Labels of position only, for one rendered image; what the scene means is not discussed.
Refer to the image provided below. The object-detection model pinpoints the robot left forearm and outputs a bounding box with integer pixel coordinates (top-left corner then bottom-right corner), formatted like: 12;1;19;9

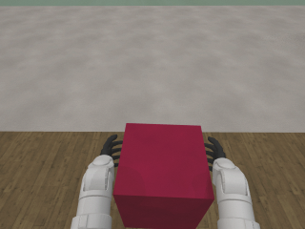
71;155;114;229

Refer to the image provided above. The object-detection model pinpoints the right robot hand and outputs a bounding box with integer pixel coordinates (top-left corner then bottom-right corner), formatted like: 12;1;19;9
204;136;226;171

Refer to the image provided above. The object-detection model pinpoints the carton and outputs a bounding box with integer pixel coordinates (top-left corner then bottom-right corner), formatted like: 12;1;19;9
112;123;214;229

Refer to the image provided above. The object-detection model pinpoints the robot right forearm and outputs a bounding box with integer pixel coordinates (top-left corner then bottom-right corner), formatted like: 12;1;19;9
212;157;260;229

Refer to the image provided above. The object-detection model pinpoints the left robot hand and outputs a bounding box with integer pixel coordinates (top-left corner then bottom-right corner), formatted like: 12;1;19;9
100;135;123;168

